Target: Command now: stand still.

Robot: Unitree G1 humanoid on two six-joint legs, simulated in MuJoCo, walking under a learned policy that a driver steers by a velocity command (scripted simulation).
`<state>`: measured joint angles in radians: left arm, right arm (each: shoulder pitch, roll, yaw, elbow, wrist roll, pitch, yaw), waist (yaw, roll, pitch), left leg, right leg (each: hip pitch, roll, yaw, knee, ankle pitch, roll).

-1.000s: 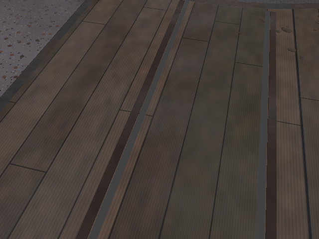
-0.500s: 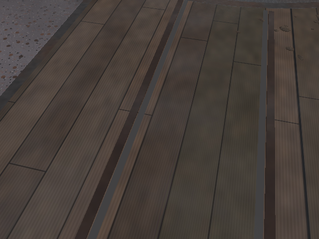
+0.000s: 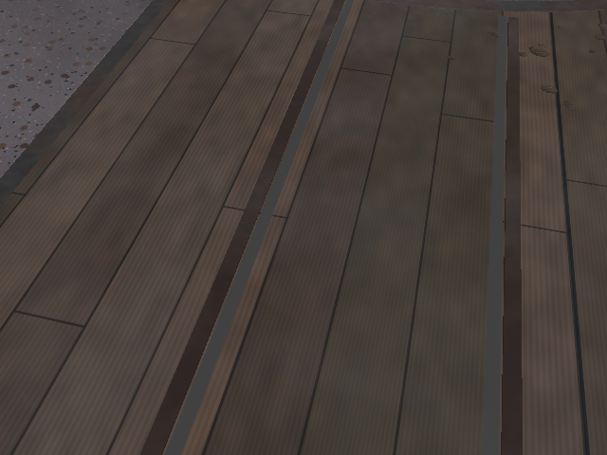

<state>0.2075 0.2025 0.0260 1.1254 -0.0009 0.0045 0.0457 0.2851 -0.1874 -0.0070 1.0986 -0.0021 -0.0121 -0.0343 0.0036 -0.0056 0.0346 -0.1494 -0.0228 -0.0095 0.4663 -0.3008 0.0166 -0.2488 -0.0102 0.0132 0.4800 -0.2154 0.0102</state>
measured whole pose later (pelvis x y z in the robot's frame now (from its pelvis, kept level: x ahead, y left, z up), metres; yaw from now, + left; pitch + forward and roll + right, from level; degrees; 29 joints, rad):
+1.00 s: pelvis +0.07 -0.04 -0.01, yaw +1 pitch +1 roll +0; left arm 0.28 0.20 0.06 1.07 -0.03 -0.11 0.00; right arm 0.43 -0.22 -0.05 1.06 0.03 -0.06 -0.02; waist 0.00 0.04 -0.01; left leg -0.20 0.02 -0.05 0.74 -0.45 0.02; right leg -0.27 0.02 -0.07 0.58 -0.31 -0.06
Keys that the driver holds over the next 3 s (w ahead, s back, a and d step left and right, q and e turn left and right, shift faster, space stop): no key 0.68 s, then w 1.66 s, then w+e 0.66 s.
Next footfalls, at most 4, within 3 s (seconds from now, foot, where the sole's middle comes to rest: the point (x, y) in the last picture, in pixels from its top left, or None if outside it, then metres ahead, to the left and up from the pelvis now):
1.44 left None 0.48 0.09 -0.78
1.98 right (380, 343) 0.78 -0.16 -0.78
2.54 left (286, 242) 1.10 0.08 -0.78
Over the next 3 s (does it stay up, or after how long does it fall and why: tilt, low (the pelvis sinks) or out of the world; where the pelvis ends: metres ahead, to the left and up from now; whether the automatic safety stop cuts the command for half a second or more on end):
stays up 1.16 -0.06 -0.01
